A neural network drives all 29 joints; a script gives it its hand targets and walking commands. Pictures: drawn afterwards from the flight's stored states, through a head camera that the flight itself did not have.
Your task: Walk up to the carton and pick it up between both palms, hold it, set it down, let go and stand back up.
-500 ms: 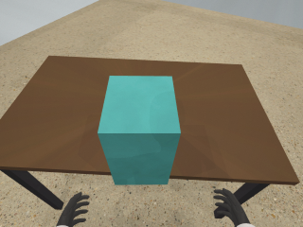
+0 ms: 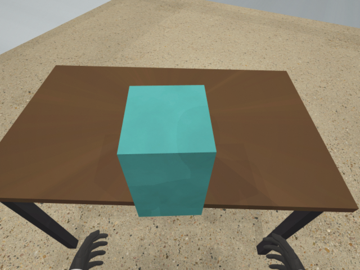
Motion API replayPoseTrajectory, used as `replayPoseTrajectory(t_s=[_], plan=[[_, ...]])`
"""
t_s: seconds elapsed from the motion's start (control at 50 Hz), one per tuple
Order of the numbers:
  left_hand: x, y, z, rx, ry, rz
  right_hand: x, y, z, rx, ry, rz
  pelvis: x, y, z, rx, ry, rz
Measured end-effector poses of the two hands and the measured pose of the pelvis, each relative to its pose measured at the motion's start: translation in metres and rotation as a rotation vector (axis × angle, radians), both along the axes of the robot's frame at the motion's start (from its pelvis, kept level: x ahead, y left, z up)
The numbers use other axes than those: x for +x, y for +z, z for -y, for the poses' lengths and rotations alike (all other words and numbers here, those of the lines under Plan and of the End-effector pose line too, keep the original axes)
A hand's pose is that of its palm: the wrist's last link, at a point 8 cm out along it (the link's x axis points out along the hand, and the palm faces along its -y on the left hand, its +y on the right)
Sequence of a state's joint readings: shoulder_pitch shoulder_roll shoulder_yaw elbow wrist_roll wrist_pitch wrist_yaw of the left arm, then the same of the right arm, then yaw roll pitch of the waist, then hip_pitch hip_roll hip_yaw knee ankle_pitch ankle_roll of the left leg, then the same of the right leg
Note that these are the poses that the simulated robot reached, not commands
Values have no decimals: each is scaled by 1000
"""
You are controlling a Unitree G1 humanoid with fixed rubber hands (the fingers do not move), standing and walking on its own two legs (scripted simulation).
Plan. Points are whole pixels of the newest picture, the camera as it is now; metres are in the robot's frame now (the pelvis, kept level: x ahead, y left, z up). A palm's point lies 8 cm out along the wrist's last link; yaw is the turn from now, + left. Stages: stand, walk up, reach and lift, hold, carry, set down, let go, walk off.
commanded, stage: stand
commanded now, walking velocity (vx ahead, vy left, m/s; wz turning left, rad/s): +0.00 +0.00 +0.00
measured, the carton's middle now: (168, 156) +0.36 +0.04 +0.04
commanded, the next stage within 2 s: none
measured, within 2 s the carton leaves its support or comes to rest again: neither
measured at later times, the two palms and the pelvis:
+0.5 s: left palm out of the picture +0.07 +0.25 -0.12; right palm out of the picture +0.03 -0.23 -0.13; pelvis -0.03 +0.02 -0.01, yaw -2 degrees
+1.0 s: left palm out of the picture +0.03 +0.25 -0.13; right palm out of the picture -0.03 -0.22 -0.14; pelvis -0.03 +0.02 +0.00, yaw -3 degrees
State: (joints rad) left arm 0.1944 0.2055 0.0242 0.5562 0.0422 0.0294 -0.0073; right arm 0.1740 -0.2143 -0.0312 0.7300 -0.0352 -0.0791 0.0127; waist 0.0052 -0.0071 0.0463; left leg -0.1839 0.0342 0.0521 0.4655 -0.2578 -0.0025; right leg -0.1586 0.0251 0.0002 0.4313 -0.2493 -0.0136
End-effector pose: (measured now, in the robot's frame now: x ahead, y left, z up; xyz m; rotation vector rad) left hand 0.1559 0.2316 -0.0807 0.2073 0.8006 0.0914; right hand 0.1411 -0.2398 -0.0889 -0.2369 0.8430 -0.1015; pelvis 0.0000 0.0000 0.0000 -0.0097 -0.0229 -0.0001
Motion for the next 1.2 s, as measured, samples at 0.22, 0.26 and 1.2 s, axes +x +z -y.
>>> replayPoseTrajectory(t_s=[0.22,0.26,1.2], plan=[[-66,-30,-20,27,37,-158,-84,-38,7,-7,-90,-270,-10,-11,-9,5,-17,-51],[-71,-32,-19,23,35,-167,-93,-39,4,-2,-101,-282,-13,-11,-11,6,-18,-53],[-141,-50,-12,-1,85,-381,-173,-53,-20,62,-220,-442,-28,-3,-17,19,-49,-38]])
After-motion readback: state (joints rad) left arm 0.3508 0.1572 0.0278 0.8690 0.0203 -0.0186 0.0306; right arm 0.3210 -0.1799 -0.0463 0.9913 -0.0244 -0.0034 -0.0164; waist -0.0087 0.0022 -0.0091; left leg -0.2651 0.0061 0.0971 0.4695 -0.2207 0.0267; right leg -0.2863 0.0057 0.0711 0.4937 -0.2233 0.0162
